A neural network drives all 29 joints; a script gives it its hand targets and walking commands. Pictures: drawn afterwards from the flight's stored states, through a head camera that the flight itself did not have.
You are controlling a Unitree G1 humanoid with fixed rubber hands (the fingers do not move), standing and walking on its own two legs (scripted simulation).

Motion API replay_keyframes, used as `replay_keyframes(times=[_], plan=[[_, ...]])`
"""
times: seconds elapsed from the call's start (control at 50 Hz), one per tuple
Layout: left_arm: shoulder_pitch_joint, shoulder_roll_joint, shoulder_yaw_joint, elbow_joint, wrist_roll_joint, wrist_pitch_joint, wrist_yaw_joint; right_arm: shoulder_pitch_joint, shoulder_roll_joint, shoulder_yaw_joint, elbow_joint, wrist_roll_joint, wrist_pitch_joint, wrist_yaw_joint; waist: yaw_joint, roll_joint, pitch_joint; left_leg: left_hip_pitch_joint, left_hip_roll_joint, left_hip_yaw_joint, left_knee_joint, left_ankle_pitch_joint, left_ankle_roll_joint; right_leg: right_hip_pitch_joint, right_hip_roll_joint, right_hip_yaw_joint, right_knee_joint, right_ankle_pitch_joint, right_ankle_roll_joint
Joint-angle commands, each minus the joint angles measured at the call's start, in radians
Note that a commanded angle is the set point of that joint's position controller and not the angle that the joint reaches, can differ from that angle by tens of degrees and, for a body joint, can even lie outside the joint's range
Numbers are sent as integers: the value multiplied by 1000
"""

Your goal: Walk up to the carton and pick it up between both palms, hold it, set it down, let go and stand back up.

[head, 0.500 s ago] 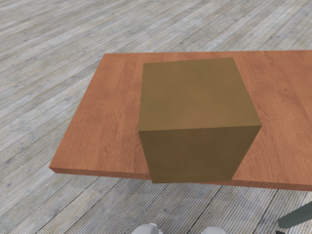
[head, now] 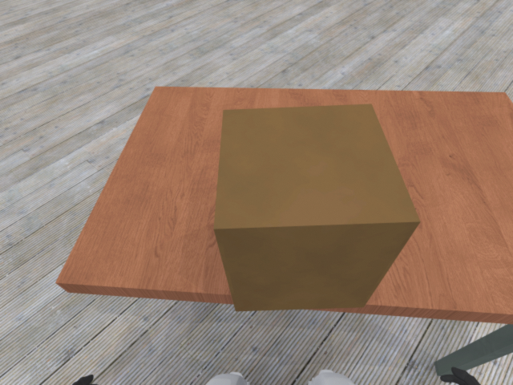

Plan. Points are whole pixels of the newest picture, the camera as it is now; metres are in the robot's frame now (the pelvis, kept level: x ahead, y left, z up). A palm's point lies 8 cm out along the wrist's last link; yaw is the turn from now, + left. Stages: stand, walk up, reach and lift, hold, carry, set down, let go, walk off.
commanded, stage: walk up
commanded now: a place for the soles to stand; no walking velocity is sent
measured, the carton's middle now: (298, 215) +0.36 -0.03 +0.07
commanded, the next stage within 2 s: reach and lift in 1.54 s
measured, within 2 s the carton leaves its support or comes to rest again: neither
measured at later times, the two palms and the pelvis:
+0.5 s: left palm out of the picture +0.08 +0.32 -0.09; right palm out of the picture +0.12 -0.31 -0.08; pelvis -0.01 +0.00 +0.00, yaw +0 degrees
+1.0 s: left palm out of the picture +0.04 +0.33 -0.08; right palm out of the picture +0.10 -0.29 -0.10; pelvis -0.03 +0.01 +0.00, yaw +1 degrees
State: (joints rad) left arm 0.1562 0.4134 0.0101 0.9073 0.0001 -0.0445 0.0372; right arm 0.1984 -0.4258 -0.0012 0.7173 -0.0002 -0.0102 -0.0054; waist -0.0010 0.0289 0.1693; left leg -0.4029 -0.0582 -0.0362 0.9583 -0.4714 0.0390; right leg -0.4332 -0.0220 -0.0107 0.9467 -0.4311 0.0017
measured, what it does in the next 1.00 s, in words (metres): stands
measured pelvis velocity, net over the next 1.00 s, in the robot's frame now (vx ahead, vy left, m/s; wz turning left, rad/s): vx -0.03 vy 0.01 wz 0.02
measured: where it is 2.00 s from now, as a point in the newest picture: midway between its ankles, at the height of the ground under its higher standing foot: outside the picture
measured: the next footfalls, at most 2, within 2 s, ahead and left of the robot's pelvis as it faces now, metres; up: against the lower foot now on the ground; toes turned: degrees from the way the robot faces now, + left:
none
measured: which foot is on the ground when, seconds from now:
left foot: down 0.00-1.00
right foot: down 0.00-1.00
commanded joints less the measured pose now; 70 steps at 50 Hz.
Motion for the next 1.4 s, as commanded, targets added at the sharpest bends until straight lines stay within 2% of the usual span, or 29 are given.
replay_keyframes(times=[0.0, 0.08, 0.12, 0.18, 0.22, 0.24, 0.34, 0.4, 0.48, 0.54, 0.58, 0.64, 0.68, 0.7, 0.72, 0.74, 0.76, 0.86, 0.9, 0.94, 0.98, 1.02, 1.08, 1.16, 1.2, 1.24, 1.28, 1.34, 1.38], plan=[[50, 244, 71, -21, 8, -10, -5, -113, -256, -99, 14, -8, -37, -15, 50, 27, -154, -124, 277, -365, -375, 157, 149, 171, -25, 90, -163, 76, -63], [-3, 298, 86, -33, 17, -30, -8, -66, -184, -95, 36, 4, -20, -13, 4, -122, -194, 21, 55, -48, -75, 112, -5, 66, -250, 431, -421, 213, -226], [-81, 278, 76, -44, 16, -27, -10, -18, -204, -102, 58, -5, -20, -11, -24, -93, -176, 119, 67, -48, -146, 31, 8, -58, -238, 388, -416, 110, -209], [-86, 219, 59, -37, 12, -5, -14, -29, -238, -99, 62, -16, -39, -4, -21, 17, -166, 65, 234, -359, -466, -24, 93, -29, -51, 138, -175, 30, -60], [-27, 226, 67, -24, 0, 5, -12, -114, -265, -103, 40, -20, -42, -7, 29, 96, -110, -29, 313, -485, -538, -71, 150, 17, 1, 58, -74, -57, -45], [-9, 221, 75, -16, 5, -2, -13, -134, -248, -102, 40, -23, -41, -8, 35, 98, -124, -73, 306, -467, -502, -45, 177, 84, -9, 60, -97, -42, -47], [-40, 270, 82, -14, 19, -25, -19, -82, -194, -96, 56, -13, -26, -9, -1, -89, -177, -20, 92, -122, -267, 119, 12, 100, -153, 295, -365, 141, -125], [7, 336, 101, -10, 7, -30, 7, -41, -206, -106, 39, -13, 0, -2, 1, -41, -203, 31, 61, -33, -23, 257, 0, 74, -272, 429, -366, 332, -247], [-27, 312, 99, -39, 13, -18, 11, 2, -221, -124, 20, -20, 6, 9, -18, -73, -176, 68, 76, -85, -107, 151, 37, -40, -235, 353, -321, 205, -212], [-40, 246, 86, -43, 3, 6, 10, -3, -276, -135, 10, -30, -8, 10, -31, 85, -129, 58, 258, -427, -499, 32, 116, -122, -10, 68, 4, 7, -65], [-35, 252, 96, -43, 6, 10, 14, -44, -286, -141, -3, -34, -16, 10, -22, 131, -136, 31, 354, -592, -600, -18, 179, -113, 42, 72, 162, -202, -59], [10, 254, 98, -7, -1, -7, 7, -102, -246, -128, -20, -42, -10, 0, 12, 115, -88, -44, 299, -471, -511, 102, 219, -31, -2, 56, 77, -166, -52], [118, 224, 96, 10, 2, -23, 11, -140, -235, -118, -19, -35, 1, 5, 63, 145, -143, -65, 244, -330, -375, 277, 159, 132, -22, 15, -226, -13, -68], [136, 230, 97, 13, 6, -40, 10, -117, -205, -115, -17, -32, 1, 8, 64, 64, -181, -88, 195, -244, -272, 343, 97, 240, -38, 76, -375, 76, -70], [164, 293, 113, 10, 31, -51, 15, -99, -167, -104, -36, -15, 0, 9, 66, -92, -246, -154, 107, -151, -57, 346, 20, 327, -176, 356, -427, 206, -128], [114, 346, 118, -1, 33, -52, 16, -91, -170, -106, -31, -12, 7, -1, 41, -189, -211, -221, 30, -58, 78, 90, -14, 295, -301, 580, -483, 299, -217], [70, 372, 121, -20, 24, -50, 19, -81, -209, -119, -20, -15, 9, -8, 43, -165, -251, -195, 31, -74, 128, -159, -11, 256, -393, 668, -490, 314, -303], [-30, 324, 107, -60, 36, -40, 17, 18, -212, -137, 21, -23, 9, 18, -28, -185, -139, 7, 71, -18, 28, 2, 6, -23, -276, 443, -438, 154, -238], [-24, 300, 98, -61, 23, -37, 13, 14, -227, -140, 20, -23, -3, 13, -49, -90, -171, 103, 79, -44, -155, 129, 21, -54, -220, 359, -346, 212, -186], [-11, 248, 87, -64, 9, -30, 10, 20, -248, -135, 10, -34, -15, 9, -40, -4, -216, 163, 201, -278, -373, 175, 87, -84, -84, 155, -149, 220, -84], [-16, 215, 78, -66, 3, -16, 4, -18, -278, -135, 13, -26, -28, 6, -17, 57, -201, 73, 319, -503, -508, 24, 206, -55, 18, 37, 13, -87, -34], [26, 242, 88, -46, 7, -21, -2, -66, -278, -130, 18, -29, -28, 3, 4, 56, -156, -8, 335, -501, -497, -30, 226, 7, 3, 52, -25, -140, -38], [77, 242, 91, -10, 19, -43, -4, -102, -223, -112, -9, -25, -22, 8, 36, 7, -181, -101, 215, -270, -367, 80, 98, 177, -40, 89, -250, 112, -68], [18, 330, 103, -26, 26, -45, -8, -43, -184, -105, 23, -2, -11, 5, -9, -141, -175, -18, 72, -48, -143, -38, 7, 45, -251, 432, -443, -36, -210], [-26, 265, 83, -41, 26, -35, -6, 5, -213, -114, 48, -26, -20, 6, -40, -60, -159, 94, 120, -126, -302, -54, 32, -73, -174, 317, -346, -45, -159], [-35, 195, 63, -42, 16, -24, -12, -15, -253, -121, 43, -31, -34, 7, -31, 63, -161, 149, 271, -428, -526, -136, 120, -143, -9, 59, -70, 25, -51], [6, 224, 79, -36, 14, -19, -7, -47, -275, -122, 35, -38, -34, 10, -4, 101, -148, 55, 346, -535, -552, -91, 203, -87, 1, 39, -5, -134, -39], [77, 241, 89, -2, 23, -41, -11, -103, -231, -107, 10, -25, -24, 6, 49, 13, -154, -126, 261, -334, -419, 10, 120, 187, -19, 68, -244, 14, -65], [104, 288, 96, -9, 32, -55, -6, -90, -192, -102, 8, -12, -17, 9, 33, -107, -181, -134, 102, -87, -183, 90, 3, 194, -182, 379, -421, 75, -149]])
